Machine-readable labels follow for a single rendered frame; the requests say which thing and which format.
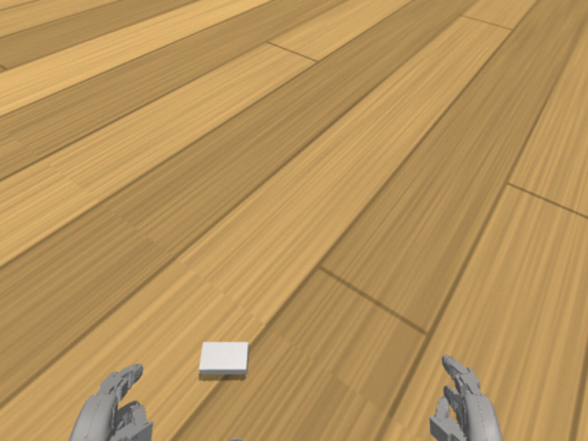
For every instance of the right robot hand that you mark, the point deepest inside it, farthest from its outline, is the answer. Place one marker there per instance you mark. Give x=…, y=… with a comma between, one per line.
x=475, y=412

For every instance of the left robot hand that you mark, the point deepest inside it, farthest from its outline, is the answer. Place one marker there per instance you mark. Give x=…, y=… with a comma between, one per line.
x=100, y=419

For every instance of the small box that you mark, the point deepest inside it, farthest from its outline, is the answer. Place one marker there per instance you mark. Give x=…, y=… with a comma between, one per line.
x=224, y=358

